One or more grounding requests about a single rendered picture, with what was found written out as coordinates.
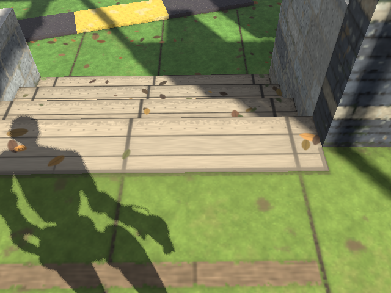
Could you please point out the stairs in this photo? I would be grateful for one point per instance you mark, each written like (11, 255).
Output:
(166, 96)

